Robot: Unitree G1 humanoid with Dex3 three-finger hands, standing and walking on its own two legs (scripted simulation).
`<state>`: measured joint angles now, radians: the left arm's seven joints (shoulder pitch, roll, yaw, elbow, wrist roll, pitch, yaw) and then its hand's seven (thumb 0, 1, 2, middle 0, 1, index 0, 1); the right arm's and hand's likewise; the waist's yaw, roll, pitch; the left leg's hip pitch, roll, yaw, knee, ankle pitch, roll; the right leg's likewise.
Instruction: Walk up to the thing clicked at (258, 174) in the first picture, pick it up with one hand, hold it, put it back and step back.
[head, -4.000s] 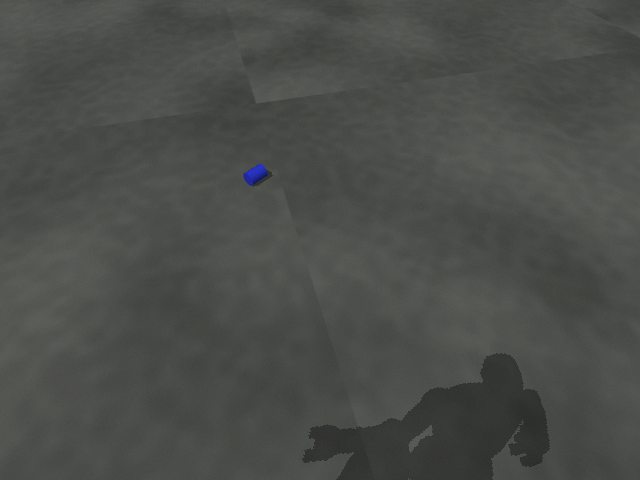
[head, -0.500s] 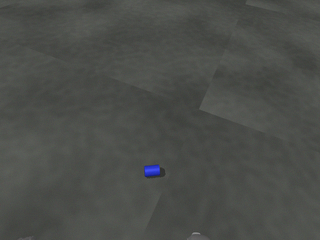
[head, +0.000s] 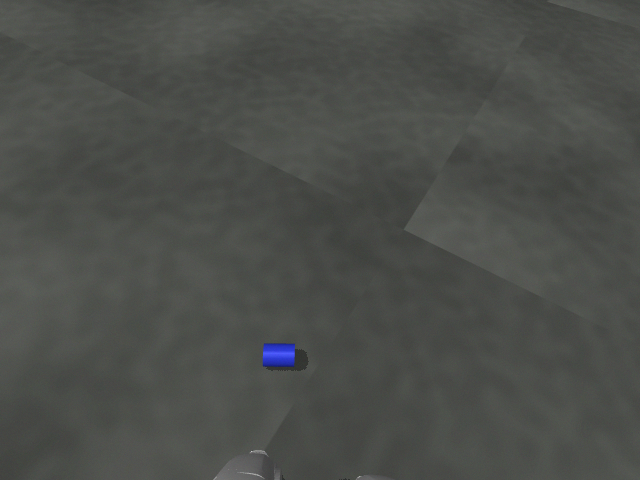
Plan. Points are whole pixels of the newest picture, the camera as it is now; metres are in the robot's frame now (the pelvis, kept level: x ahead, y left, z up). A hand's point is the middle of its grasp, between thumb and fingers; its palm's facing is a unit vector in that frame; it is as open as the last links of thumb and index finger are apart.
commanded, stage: walk up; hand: left
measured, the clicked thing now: (279, 355) +0.53 +0.13 -0.71
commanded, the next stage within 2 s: none
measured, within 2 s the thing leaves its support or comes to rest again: neither
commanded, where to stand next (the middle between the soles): +0.16 -0.09 m, yaw +2 degrees
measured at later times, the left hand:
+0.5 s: hand out of the picture +0.08 +0.14 -0.12, palm faces +0.01 -0.89 -0.46, open 7.4 cm
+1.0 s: hand out of the picture +0.09 +0.21 -0.15, palm faces +0.07 -0.90 -0.42, open 7.4 cm
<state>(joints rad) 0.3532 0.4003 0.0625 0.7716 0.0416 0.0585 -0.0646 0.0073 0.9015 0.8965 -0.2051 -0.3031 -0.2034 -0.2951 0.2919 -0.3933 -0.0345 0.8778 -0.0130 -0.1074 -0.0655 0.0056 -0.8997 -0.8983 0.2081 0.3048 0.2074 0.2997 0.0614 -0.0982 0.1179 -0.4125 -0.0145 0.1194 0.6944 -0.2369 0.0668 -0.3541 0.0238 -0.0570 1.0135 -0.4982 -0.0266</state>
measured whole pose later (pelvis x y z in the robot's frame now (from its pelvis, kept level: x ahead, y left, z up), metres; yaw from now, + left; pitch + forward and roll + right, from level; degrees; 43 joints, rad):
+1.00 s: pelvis +0.06 -0.08 +0.00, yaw +5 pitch -2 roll -1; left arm 0.22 0.43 0.03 0.94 -0.01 -0.03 0.03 0.00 0.90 0.90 -0.21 -0.30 -0.21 -0.30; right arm 0.13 -0.39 -0.04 0.89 -0.01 0.01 0.02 0.01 -0.90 -0.90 0.20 0.30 0.20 0.30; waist 0.02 -0.01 0.10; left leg -0.38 0.01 0.01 0.79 -0.37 0.03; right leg -0.39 -0.05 -0.05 0.80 -0.42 -0.02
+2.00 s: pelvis +0.07 -0.09 +0.04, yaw +3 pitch -2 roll +0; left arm 0.10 0.35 0.01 1.17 0.01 -0.01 -0.02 0.00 0.90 0.90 -0.21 -0.30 -0.20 -0.30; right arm 0.08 -0.35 -0.01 1.17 -0.01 -0.01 0.02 0.01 -0.90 -0.90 0.20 0.30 0.20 0.30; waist 0.01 0.01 0.05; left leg -0.14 0.01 0.03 0.33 -0.16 0.00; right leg -0.14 -0.03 -0.03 0.31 -0.13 0.02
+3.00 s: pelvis +0.10 -0.09 +0.04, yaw +4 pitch -1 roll +0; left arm 0.08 0.34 0.00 1.15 0.00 -0.01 0.00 0.00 0.90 0.90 -0.21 -0.30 -0.20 -0.30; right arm 0.07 -0.34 -0.01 1.17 -0.01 -0.01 0.01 0.01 -0.90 -0.90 0.20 0.30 0.20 0.30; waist 0.00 0.00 0.04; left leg -0.08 0.02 0.03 0.28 -0.18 -0.01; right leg -0.09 -0.02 -0.04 0.28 -0.17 0.01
